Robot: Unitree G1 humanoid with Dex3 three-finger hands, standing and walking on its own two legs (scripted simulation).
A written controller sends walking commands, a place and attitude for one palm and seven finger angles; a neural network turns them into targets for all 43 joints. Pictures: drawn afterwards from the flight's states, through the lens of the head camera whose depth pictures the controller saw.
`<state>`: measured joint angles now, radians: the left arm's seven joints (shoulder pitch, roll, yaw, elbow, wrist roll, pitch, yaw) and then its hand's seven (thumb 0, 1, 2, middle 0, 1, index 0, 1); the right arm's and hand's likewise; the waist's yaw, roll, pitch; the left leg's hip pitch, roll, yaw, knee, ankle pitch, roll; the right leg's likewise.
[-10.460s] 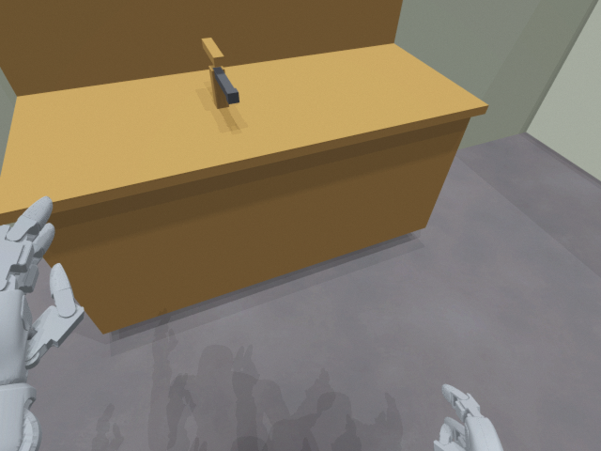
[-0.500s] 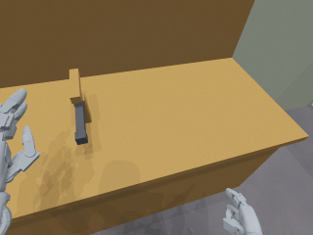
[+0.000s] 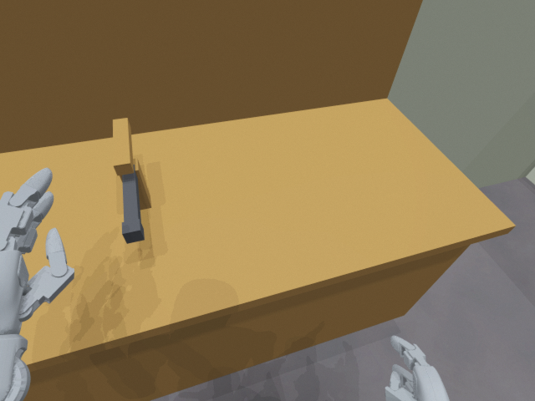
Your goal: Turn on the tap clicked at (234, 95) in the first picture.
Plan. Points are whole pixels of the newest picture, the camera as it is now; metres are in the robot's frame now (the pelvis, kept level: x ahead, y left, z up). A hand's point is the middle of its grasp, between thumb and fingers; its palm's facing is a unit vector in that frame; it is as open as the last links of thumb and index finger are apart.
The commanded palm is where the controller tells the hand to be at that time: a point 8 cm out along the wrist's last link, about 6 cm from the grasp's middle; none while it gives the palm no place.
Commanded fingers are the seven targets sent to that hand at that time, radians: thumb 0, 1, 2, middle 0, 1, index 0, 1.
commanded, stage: shuffle to correct the standing spot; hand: left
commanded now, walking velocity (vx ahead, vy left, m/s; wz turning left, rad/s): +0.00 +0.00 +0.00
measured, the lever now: (133, 231) +0.36 +0.26 +0.03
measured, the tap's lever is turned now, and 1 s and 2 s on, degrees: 0 0 0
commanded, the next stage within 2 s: come to a stop and stand still in 0.68 s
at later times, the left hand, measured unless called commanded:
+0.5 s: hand (94, 254) +0.24 +0.22 +0.16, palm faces +0.32 -0.87 -0.38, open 7.4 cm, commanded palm +0.17 +0.26 +0.17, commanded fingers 0.00 0.90 0.90 -0.20 -0.30 -0.20 -0.30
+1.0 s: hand (136, 260) +0.23 +0.18 +0.15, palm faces +0.33 -0.86 -0.39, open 7.4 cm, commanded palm +0.18 +0.22 +0.17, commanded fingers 0.00 0.90 0.90 -0.20 -0.30 -0.20 -0.30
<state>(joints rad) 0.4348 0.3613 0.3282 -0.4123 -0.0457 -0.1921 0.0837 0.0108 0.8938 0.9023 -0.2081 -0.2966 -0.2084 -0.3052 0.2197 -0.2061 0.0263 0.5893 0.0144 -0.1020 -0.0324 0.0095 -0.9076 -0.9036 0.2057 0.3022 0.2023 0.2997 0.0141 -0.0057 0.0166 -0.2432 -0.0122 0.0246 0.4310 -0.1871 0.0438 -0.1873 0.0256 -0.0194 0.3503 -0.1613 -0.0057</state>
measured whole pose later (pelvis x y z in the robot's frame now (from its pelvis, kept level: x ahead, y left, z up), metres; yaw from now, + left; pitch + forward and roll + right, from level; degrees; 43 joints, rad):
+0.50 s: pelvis +0.01 -0.02 +0.00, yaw +0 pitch +0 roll -1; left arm 0.41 0.38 0.35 -0.47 -0.06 -0.18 0.06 0.01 0.89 0.90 -0.21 -0.30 -0.21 -0.31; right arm 0.20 -0.16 0.03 0.56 0.01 -0.09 -0.01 0.01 -0.91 -0.90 0.21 0.30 0.20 0.30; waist 0.02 -0.03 0.03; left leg -0.24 0.01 0.02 0.43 -0.21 0.01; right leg -0.19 0.04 -0.03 0.38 -0.19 -0.03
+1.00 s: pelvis +0.02 -0.06 -0.01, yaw +0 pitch +0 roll -1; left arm 0.48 0.37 0.35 -0.48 -0.09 -0.14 0.09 0.01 0.89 0.90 -0.21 -0.30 -0.21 -0.31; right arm 0.21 -0.24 -0.01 0.59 0.03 -0.05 -0.03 0.01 -0.91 -0.90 0.20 0.30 0.20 0.30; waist -0.01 0.01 0.01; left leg -0.26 0.07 -0.02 0.52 -0.26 0.00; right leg -0.19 0.11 -0.06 0.42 -0.23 -0.09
